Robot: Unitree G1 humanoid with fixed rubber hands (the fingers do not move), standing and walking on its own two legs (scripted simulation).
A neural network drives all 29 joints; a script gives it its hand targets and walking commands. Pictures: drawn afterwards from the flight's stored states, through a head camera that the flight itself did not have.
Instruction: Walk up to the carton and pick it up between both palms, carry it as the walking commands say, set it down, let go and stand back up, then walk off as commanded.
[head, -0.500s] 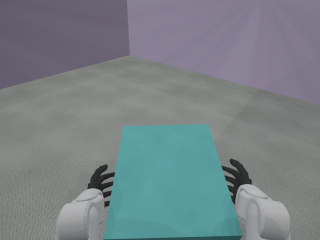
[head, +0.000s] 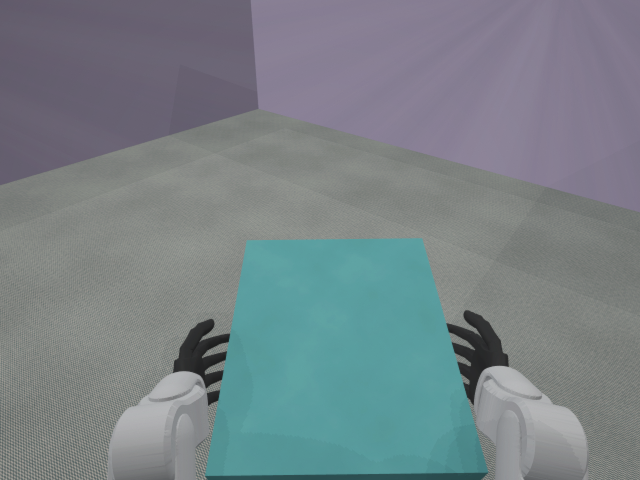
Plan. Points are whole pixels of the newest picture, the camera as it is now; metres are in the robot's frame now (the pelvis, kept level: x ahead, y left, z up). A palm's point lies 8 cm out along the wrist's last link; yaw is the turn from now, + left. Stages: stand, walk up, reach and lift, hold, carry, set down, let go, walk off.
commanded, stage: carry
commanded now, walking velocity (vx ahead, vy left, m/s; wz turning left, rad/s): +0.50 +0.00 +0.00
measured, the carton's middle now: (336, 380) +0.28 +0.00 +0.04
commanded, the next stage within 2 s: none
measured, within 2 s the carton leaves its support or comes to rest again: neither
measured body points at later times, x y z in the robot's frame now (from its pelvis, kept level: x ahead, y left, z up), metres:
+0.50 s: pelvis +0.32 -0.02 +0.01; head +0.29 -0.03 +0.46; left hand +0.57 +0.13 +0.09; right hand +0.58 -0.19 +0.10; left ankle +0.21 +0.09 -0.67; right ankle +0.33 -0.10 -0.72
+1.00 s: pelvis +0.57 -0.03 +0.01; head +0.55 -0.03 +0.46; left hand +0.82 +0.13 +0.10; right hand +0.83 -0.20 +0.11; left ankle +0.47 +0.10 -0.70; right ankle +0.48 -0.11 -0.72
